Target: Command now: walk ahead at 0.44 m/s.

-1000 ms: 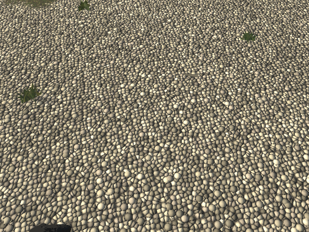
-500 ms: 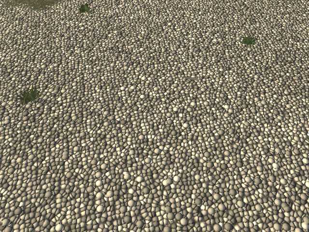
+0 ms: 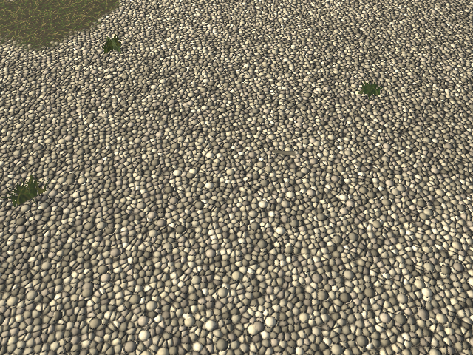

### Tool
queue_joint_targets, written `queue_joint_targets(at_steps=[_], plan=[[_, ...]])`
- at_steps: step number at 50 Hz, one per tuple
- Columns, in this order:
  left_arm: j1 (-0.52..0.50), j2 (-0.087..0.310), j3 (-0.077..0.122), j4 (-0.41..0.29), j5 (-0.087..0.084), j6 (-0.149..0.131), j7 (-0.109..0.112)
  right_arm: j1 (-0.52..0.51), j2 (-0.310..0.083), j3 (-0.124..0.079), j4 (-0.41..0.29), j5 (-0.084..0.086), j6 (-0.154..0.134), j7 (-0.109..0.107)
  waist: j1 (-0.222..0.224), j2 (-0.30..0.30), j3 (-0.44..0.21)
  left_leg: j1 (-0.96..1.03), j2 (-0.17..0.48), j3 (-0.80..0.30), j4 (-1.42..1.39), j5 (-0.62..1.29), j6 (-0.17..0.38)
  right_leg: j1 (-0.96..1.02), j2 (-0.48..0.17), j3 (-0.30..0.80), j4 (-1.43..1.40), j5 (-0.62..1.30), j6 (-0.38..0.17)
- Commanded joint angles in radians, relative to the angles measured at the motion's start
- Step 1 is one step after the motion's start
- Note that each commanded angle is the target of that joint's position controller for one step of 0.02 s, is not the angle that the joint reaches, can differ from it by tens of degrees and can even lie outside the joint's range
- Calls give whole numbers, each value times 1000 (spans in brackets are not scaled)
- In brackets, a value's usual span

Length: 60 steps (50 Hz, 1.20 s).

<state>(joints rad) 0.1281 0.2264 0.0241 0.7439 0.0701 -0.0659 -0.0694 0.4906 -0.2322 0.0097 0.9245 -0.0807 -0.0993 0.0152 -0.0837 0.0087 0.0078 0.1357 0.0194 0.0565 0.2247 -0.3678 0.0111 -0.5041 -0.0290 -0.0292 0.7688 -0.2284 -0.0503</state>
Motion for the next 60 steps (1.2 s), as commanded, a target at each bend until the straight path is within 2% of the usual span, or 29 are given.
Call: queue_joint_targets(at_steps=[1, 3, 4, 5, 6, 7, 9, 13, 15, 18, 19, 20, 22, 24, 25, 26, 27, 28, 29, 33, 36, 39, 44, 45, 46, 47, 48, 50, 60], plan=[[114, 109, 34, -35, 13, -27, -7, -165, -206, -47, -106, -45, -19, 9, 152, 89, 73, -339, 211, -68, 57, 560, 197, 245, 50, -41, 113, 162, -39], [460, 180, 74, 67, 11, -52, 7, -232, -235, -56, -132, -42, -32, 27, 319, -11, -33, -639, 79, 40, 548, 698, 132, 728, 121, -107, 62, 159, -73], [635, 197, 76, 111, 29, -61, 19, -154, -150, -38, -110, -59, -32, 56, 354, -173, -129, -797, -42, 39, 1005, 210, 90, 917, 23, 47, -52, 230, -206], [678, 216, 45, 101, 28, -72, 17, -29, -3, -3, -108, -43, -37, 81, 254, -261, -275, -889, -144, -86, 1343, -325, 81, 956, -242, 496, -226, 445, -422], [637, 191, 39, 104, 17, -101, 12, -195, -30, -13, -188, 12, -39, 74, 278, -190, -24, -1072, -129, -221, 1394, -274, 99, 732, -318, 686, -368, 223, -425], [437, 130, 14, 89, -20, -111, 3, -255, -95, -30, -204, 7, -30, 49, 187, -101, 123, -1097, -18, -257, 1331, -120, 103, 464, -367, 719, -384, -138, -373], [216, 8, -40, 47, 4, -79, 8, -216, -93, -19, -191, -41, 7, 16, 77, 8, 83, -977, 56, -254, 1190, 35, 93, 170, -318, 574, -406, -239, -338], [99, -14, -60, 28, 37, -105, 86, -167, -30, 19, -196, -75, 37, 48, 43, -14, 29, -763, 107, -182, 766, 617, 54, -66, -80, 197, -282, -168, -196], [202, 67, -48, 58, 38, -118, 101, -243, -30, 19, -207, -26, 36, 58, 99, -24, 31, -520, 52, -50, 476, 896, 24, -182, 7, 44, -209, -288, -136], [396, 106, -47, 133, 22, -105, 55, -410, -100, 5, -273, -22, 73, 57, 148, -43, 147, -623, 80, -72, 384, 763, 23, -26, -133, 190, -170, -378, -167], [355, 172, 6, 142, -153, -66, 97, -522, -102, -16, -312, 174, 44, 45, 186, -38, 125, -655, 18, -112, 298, 752, 31, 20, -116, 181, -111, -202, -139], [399, 165, 3, 163, -146, -40, 112, -544, -84, -9, -308, 191, 28, 46, 199, 2, 105, -685, 23, -118, 237, 787, 33, 154, -130, 157, -28, -152, -111], [432, 129, 6, 193, -107, -2, 116, -475, -49, -9, -261, 145, 18, 66, 198, -26, 78, -681, 53, -114, 135, 819, 54, 312, -143, 135, 118, -42, -89], [368, 89, 2, 184, -74, 9, 94, -124, -93, -57, -134, 111, 25, 67, 28, 21, -50, -273, -22, 2, 113, 758, 104, 210, -87, 26, 481, 234, -66], [368, 82, 14, 190, -65, -10, 76, 77, -125, -85, -66, 109, 45, 55, -62, 126, -129, 77, 58, -100, 213, 861, 173, -80, 4, -47, 928, -41, -8], [499, 11, -13, 140, -72, -40, 53, 67, -197, -86, -77, 98, 47, 49, 29, 276, -246, 374, 211, -334, 486, 981, 283, -447, 9, 23, 1198, -517, 24], [455, 101, -3, 98, -77, -67, 48, 58, -196, -97, -111, 116, 69, 41, -16, 231, -366, 364, 262, -465, 418, 786, 350, -477, -23, 99, 1199, -498, 30], [315, 79, -15, -5, -145, -85, 51, 70, -309, -137, -69, 116, 76, 20, -20, 256, -348, 372, 376, -784, 165, 80, 461, -703, -4, 98, 1205, -382, 51], [182, 108, -2, -27, -142, -78, 89, -37, -219, -117, -99, 93, 74, 3, 0, 22, -268, 206, 380, -880, 34, -235, 389, -713, -54, 88, 1125, -262, 52], [149, 121, 25, -17, -44, -36, 130, -334, -140, -79, -175, 77, 25, -16, 165, 5, 47, -585, 151, -508, -5, 86, 288, -298, -110, 149, 444, 45, 103], [37, 75, 18, -56, -40, -42, 114, -283, -170, -96, -167, 92, 22, -37, 121, 64, -10, -752, 23, -281, 12, 359, 252, 50, -35, 67, 46, 297, 131], [-53, 67, 17, -86, -82, -34, 103, -177, -167, -108, -141, 115, 38, -48, 65, 65, -40, -574, 75, -373, 44, 243, 247, 44, 2, 99, -129, 317, 141], [-41, 136, 58, -94, -85, -61, 80, -131, -125, -111, -154, 108, 64, -48, 93, 83, -62, -424, 64, -495, 231, 76, 181, 180, 18, 110, -303, 105, 51], [70, 165, 71, -73, -76, -67, 84, -140, -80, -97, -167, 101, 59, -41, 146, 52, -126, -509, 16, -442, 384, 68, 147, 371, -56, 160, -298, 83, 3], [212, 239, 91, -50, -54, -66, 91, -68, -9, -78, -183, 107, 47, -32, 158, -161, -261, -778, -117, -285, 709, -118, 79, 736, -274, 439, -325, 13, -110], [309, 258, 105, -10, -69, -57, 80, -68, -64, -77, -218, 117, 36, -32, 174, -358, -309, -1005, -106, -230, 944, -226, 56, 834, -415, 803, -424, -284, -199], [267, 187, 88, -33, -77, -55, 79, -124, -152, -102, -210, 112, 35, -33, 192, -215, -201, -1079, -52, -250, 1042, -142, 45, 760, -382, 754, -459, -380, -175], [145, 137, 72, -43, -65, -42, 80, -225, -153, -112, -227, 99, 49, -35, 155, -108, -55, -1042, 10, -208, 1013, 30, 28, 543, -284, 483, -492, -145, -121], [123, 154, 85, 45, -73, -42, 87, -354, -61, -99, -286, 99, 68, -6, 115, -92, -11, -895, 64, -133, 633, 384, 3, 418, -213, 22, -605, 284, -99]])
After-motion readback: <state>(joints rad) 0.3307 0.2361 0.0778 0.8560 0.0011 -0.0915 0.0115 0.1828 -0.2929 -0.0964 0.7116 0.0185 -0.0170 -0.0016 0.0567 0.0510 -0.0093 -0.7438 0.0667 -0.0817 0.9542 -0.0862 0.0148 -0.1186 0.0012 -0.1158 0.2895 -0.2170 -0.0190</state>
